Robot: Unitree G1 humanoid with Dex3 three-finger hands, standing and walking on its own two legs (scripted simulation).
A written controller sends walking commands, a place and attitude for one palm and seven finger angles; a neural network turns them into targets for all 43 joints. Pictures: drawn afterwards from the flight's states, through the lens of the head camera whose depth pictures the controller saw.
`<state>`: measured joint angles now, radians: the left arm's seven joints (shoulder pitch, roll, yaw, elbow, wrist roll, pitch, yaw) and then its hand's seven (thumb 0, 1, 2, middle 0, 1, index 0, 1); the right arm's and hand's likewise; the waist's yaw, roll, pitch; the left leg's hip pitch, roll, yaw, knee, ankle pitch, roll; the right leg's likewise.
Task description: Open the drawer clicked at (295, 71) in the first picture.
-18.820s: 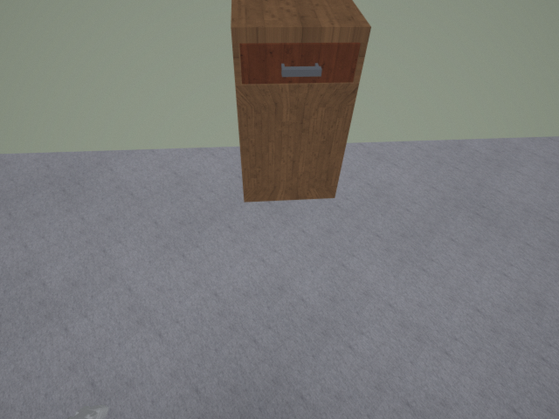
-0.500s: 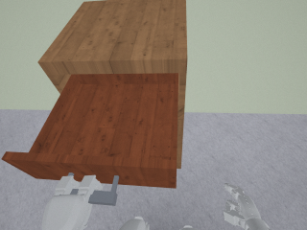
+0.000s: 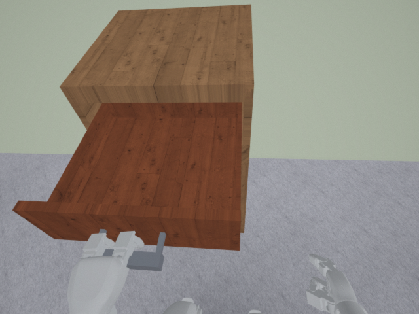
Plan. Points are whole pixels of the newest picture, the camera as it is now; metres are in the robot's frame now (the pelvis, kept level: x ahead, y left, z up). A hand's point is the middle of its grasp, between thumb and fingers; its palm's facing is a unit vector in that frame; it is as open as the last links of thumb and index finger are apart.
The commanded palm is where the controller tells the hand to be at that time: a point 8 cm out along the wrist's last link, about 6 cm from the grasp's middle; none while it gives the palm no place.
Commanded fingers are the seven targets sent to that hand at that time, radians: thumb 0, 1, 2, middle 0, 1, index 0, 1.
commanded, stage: lift the hand off the handle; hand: left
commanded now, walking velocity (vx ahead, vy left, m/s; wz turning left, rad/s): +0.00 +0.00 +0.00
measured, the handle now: (128, 247) +0.24 +0.18 +0.01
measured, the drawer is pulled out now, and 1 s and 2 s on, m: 0.30 0.30 0.30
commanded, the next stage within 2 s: draw the hand back to the body in 1.46 s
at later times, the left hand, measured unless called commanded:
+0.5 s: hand (106, 270) +0.19 +0.20 +0.03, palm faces +0.04 -0.15 -0.99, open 13.7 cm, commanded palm +0.17 +0.20 +0.09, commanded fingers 0.00 -0.50 0.30 -0.30 -1.20 -0.30 -1.20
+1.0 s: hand (91, 251) +0.20 +0.20 +0.09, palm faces +0.07 -0.21 -0.98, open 13.8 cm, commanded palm +0.17 +0.19 +0.16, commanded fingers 0.00 -0.50 0.30 -0.30 -1.20 -0.30 -1.20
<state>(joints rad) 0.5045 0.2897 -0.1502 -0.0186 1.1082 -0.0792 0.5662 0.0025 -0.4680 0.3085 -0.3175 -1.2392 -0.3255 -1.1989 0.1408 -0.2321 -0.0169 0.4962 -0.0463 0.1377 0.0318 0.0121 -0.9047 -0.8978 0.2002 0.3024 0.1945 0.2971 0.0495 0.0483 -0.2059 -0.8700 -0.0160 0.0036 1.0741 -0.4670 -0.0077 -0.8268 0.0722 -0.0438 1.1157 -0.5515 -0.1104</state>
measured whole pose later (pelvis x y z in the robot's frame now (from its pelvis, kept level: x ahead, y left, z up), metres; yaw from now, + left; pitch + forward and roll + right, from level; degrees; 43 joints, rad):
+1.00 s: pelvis +0.02 +0.03 +0.04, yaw -2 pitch +7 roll +0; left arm 0.55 0.32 -0.22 -0.32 1.02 0.05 0.35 0.00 -0.49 0.30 -0.34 -1.21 -0.33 -1.20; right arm 0.14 -0.22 0.00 0.47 -0.02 0.14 0.09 0.01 -0.90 -0.90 0.20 0.30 0.19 0.30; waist 0.09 0.09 -0.14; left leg -0.54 -0.02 0.03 0.83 -0.41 0.03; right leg -0.49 0.07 0.00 0.84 -0.46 -0.06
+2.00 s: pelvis +0.02 +0.03 +0.07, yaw -2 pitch +2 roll +0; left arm 0.58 0.45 -0.07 -0.52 0.90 0.08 0.14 0.00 -0.49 0.30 -0.32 -1.20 -0.32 -1.20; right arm 0.14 -0.27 0.02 0.48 0.02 0.14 0.05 0.01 -0.90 -0.90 0.20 0.30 0.19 0.30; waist 0.11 0.11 -0.08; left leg -0.35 -0.01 0.02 0.63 -0.32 0.02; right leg -0.29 0.08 0.01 0.62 -0.36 -0.06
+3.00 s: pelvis +0.04 +0.03 +0.08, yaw +2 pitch -2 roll +0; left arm 0.57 0.34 0.29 -0.49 -0.08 -0.08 0.12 0.01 0.66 0.80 -0.22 -0.45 -0.23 -0.44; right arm 0.15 -0.22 0.03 0.60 0.03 -0.06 -0.07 0.01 -0.90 -0.90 0.20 0.30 0.20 0.30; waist 0.05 0.06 0.00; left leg -0.17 -0.04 -0.04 0.47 -0.26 0.03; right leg -0.08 0.05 -0.04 0.42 -0.31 -0.06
